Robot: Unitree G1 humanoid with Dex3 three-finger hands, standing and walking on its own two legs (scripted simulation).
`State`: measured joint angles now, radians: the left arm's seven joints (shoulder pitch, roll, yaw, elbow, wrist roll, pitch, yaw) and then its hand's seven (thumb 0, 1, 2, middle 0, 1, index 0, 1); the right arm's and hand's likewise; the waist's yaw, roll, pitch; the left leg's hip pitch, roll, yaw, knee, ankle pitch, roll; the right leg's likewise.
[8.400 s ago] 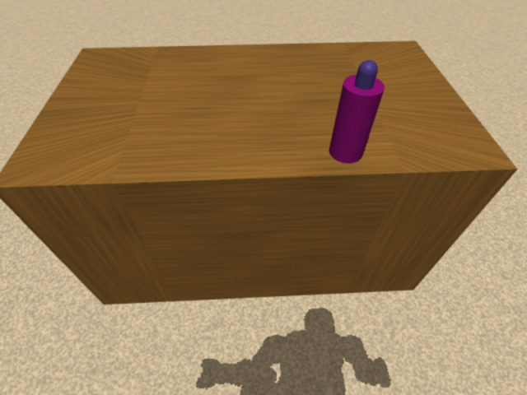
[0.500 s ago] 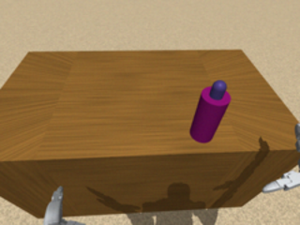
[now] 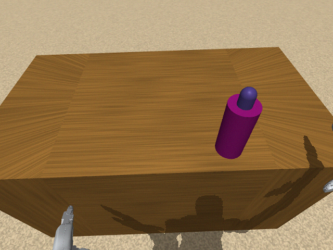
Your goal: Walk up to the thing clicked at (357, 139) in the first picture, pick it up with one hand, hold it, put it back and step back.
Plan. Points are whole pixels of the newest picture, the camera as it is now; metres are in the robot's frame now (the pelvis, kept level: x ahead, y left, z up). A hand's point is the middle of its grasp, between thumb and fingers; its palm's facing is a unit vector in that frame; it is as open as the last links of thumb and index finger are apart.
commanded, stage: go down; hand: right
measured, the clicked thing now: (237, 122) +0.42 -0.19 +0.05
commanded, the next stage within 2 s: none
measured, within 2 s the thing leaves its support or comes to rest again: neither
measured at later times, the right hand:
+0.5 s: hand out of the picture +0.32 -0.37 +0.11, palm faces +0.17 +0.99 +0.00, open 17.5 cm
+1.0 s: hand out of the picture +0.34 -0.38 +0.11, palm faces +0.17 +0.98 +0.01, open 17.5 cm
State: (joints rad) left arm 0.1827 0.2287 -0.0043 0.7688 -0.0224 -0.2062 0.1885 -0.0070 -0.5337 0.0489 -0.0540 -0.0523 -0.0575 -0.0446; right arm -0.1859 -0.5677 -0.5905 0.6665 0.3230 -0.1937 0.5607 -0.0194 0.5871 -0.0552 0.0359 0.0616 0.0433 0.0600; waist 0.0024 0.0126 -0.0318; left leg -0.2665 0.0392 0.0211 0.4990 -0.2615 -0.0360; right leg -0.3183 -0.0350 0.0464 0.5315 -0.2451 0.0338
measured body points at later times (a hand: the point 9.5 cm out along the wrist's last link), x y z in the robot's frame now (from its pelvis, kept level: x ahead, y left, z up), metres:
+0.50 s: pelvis +0.01 +0.00 -0.01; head +0.03 -0.02 +0.44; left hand +0.16 +0.26 -0.08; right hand +0.30 -0.42 +0.11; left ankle +0.00 +0.14 -0.74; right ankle +0.02 -0.14 -0.74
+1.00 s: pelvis +0.01 +0.00 -0.01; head +0.04 -0.03 +0.43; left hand +0.16 +0.26 -0.08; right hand +0.32 -0.44 +0.11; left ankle +0.00 +0.14 -0.74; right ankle +0.02 -0.14 -0.74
